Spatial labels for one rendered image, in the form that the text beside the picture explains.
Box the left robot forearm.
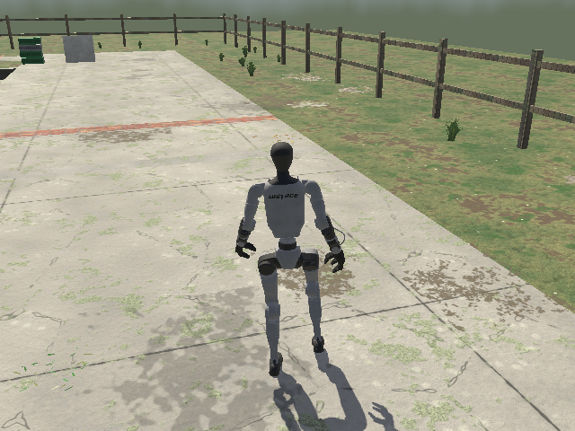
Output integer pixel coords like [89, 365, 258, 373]
[236, 217, 251, 247]

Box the right robot forearm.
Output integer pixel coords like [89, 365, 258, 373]
[321, 216, 341, 254]

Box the left robot upper arm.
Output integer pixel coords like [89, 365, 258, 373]
[242, 181, 265, 231]

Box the humanoid robot head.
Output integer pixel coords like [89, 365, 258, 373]
[268, 142, 299, 185]

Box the robot left foot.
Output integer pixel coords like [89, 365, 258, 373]
[269, 352, 283, 376]

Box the robot left hand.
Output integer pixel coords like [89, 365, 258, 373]
[235, 242, 256, 259]

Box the robot right hand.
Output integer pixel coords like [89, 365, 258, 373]
[324, 250, 345, 273]

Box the right robot upper arm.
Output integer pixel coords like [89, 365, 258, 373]
[302, 180, 330, 230]

